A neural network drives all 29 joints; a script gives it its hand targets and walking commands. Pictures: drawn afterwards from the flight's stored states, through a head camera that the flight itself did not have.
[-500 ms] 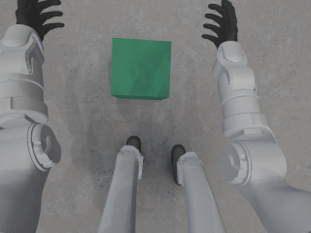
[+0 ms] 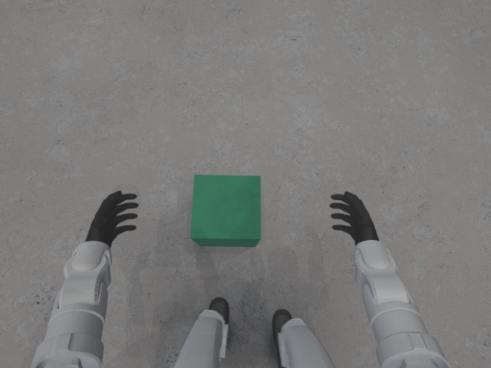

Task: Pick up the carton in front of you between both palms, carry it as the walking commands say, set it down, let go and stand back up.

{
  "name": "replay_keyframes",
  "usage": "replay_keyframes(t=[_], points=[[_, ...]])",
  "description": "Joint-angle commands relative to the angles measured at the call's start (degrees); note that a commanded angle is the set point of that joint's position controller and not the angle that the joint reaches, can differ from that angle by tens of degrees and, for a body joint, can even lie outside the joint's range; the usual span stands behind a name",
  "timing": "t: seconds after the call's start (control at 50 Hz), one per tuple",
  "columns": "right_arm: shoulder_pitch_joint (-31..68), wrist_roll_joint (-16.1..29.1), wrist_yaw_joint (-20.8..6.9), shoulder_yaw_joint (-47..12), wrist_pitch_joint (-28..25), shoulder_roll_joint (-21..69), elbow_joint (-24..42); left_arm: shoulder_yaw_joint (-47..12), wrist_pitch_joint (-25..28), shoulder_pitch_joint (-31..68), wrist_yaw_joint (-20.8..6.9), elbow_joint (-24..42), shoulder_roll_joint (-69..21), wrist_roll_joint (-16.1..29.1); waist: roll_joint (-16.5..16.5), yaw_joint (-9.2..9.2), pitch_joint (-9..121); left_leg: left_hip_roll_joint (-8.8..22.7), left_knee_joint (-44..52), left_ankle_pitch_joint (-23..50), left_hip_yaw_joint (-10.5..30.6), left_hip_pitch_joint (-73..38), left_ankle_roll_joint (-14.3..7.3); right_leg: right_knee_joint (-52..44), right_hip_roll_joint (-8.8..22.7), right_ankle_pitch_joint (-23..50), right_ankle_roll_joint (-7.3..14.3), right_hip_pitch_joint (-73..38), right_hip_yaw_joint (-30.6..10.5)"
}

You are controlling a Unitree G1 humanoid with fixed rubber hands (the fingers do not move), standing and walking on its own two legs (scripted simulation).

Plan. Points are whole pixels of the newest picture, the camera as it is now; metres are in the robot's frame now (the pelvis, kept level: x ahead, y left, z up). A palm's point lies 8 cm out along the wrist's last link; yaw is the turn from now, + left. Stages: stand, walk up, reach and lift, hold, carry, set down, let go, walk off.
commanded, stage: let go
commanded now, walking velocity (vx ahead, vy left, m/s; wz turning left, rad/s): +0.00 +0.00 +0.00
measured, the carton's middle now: (227, 214) +0.46 +0.07 -0.61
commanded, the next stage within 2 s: stand in 0.80 s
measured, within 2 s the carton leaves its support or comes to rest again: neither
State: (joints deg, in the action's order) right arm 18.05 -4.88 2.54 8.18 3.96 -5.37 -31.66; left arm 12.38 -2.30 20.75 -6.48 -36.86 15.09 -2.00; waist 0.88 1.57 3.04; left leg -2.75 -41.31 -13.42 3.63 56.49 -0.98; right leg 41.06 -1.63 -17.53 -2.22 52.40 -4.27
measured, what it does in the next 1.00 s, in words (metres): shifts its weight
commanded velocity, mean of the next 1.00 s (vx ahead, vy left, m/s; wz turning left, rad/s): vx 0.00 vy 0.00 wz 0.00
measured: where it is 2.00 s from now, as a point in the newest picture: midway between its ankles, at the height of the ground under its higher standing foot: (250, 346)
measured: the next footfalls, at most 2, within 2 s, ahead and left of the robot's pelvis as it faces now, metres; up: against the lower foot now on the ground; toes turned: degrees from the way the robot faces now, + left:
none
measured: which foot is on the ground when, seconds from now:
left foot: down 0.00-1.00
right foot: down 0.00-1.00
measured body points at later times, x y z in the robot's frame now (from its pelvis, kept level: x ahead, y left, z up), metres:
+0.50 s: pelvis +0.04 -0.04 +0.04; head +0.06 -0.03 +0.49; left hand +0.21 +0.20 -0.04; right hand +0.21 -0.27 -0.03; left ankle +0.04 +0.10 -0.70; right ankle +0.00 -0.14 -0.70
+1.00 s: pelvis +0.05 -0.02 +0.04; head +0.06 -0.01 +0.49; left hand +0.20 +0.27 -0.05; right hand +0.20 -0.30 -0.05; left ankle +0.04 +0.10 -0.70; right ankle +0.00 -0.14 -0.70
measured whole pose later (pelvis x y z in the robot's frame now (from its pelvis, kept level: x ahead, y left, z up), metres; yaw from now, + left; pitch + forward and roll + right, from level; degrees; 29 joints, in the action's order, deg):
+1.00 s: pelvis +0.05 -0.02 +0.04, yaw -1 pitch +0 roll +0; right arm -10.1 -2.3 0.8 2.3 1.9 -16.8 -39.7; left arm 3.7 -2.8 -12.3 0.1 -34.2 18.7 -2.1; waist 1.4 0.5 -0.5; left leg -1.1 -29.9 -17.1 2.5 12.8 0.0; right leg 28.5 -1.7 -19.6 0.0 8.9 -4.2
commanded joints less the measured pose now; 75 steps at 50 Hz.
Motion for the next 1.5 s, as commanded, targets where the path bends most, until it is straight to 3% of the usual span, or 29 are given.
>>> replay_keyframes(t=[0.0,0.14,0.24,0.46,0.66,0.76,0.78,0.8,0.82,0.88,1.0,1.12,1.48], points=[[-4.57,0.82,-1.16,-0.21,-2.46,-4.92,5.37,-0.24,2.53,-3.77,0.48,6.68,5.06,0.80,-3.63,0.07,32.48,1.66,2.92,27.09,-0.21,-42.16,1.68,-5.57,-2.15,11.76,-0.25,-9.36,4.53],[-16.05,2.85,-3.02,-3.12,-4.37,-7.15,8.27,-3.51,4.09,-18.24,1.54,11.04,4.15,2.08,-1.30,-0.49,19.50,0.53,10.80,16.37,-2.16,-43.69,1.66,-12.35,-0.59,11.93,0.15,-26.46,3.45],[-23.66,4.05,-4.00,-4.34,-4.86,-9.05,9.70,-6.00,3.81,-27.09,2.26,13.58,2.94,2.60,0.40,-1.04,10.97,0.00,15.50,14.75,-3.01,-48.28,1.79,-17.32,-0.01,14.86,0.17,-34.71,2.85],[-28.06,4.73,-5.91,-5.02,-0.11,-10.65,12.45,-7.51,-1.89,-31.14,2.16,17.80,3.27,1.10,1.91,-1.33,-4.67,-1.45,17.92,8.60,-4.28,-56.44,1.96,-22.97,1.36,9.62,0.78,-36.69,2.15],[-29.08,4.03,-6.01,-4.16,2.76,-11.26,12.32,-7.77,-4.61,-32.17,2.36,18.22,2.72,0.74,0.19,-1.40,-4.34,-1.02,17.75,13.51,-3.43,-56.78,1.80,-20.74,0.08,17.94,0.70,-42.81,2.55],[-28.88,3.77,-6.17,-3.95,2.76,-11.41,12.40,-8.12,-4.51,-31.66,2.43,18.23,2.39,0.94,-0.14,-1.45,-3.73,-0.57,17.92,15.69,-2.98,-57.17,1.89,-20.27,-0.62,18.63,0.82,-43.74,2.90],[-32.35,5.32,-4.96,-4.11,1.06,-11.50,9.32,-8.01,-7.71,-31.47,4.01,21.80,4.30,-0.03,-1.31,-1.40,-0.43,-2.07,16.02,16.23,-3.58,-56.43,2.60,-18.38,-0.13,23.07,1.03,-45.71,2.48],[-27.07,2.35,-2.60,-3.60,-0.09,-18.63,2.49,-5.56,-4.13,-30.41,6.60,12.14,10.40,1.13,3.50,0.23,-3.49,4.04,14.59,14.28,-2.13,-48.01,3.14,-17.80,3.03,15.14,-0.30,-39.65,1.33],[-27.75,2.60,-1.80,-3.37,-0.83,-17.99,2.37,-6.13,-2.46,-31.61,7.30,11.64,11.26,0.09,2.85,-0.86,-2.07,4.52,14.40,11.14,-1.04,-48.18,2.64,-18.03,2.98,11.42,-0.10,-40.39,0.45],[-26.14,2.20,-1.17,-3.94,-2.45,-17.71,-1.34,-7.13,-0.16,-30.85,7.13,9.46,8.34,-0.23,-1.00,-1.24,-2.46,5.08,16.08,3.59,0.31,-45.18,1.55,-17.76,3.02,3.48,1.05,-39.34,-0.87],[-24.64,2.58,-1.31,-4.08,-3.89,-19.43,-5.71,-7.23,1.40,-31.13,6.97,5.23,10.28,-0.15,-1.68,-1.23,0.48,6.28,14.96,13.33,1.51,-47.14,0.77,-16.01,3.86,12.77,1.54,-41.58,-1.52],[-25.01,2.71,-0.94,-4.10,-4.33,-21.20,-8.81,-7.61,1.99,-31.71,7.63,2.26,11.67,-0.05,-1.94,-1.70,1.02,6.87,14.98,18.72,2.06,-49.43,0.46,-15.74,4.33,16.88,1.72,-42.43,-1.84],[-24.15,3.12,-0.94,-4.58,-4.83,-22.75,-14.23,-8.45,2.62,-30.98,7.98,-3.25,12.90,0.20,-0.82,-1.72,-0.61,7.12,17.12,17.38,2.61,-50.25,0.01,-18.15,5.46,16.78,2.18,-43.74,-2.47]])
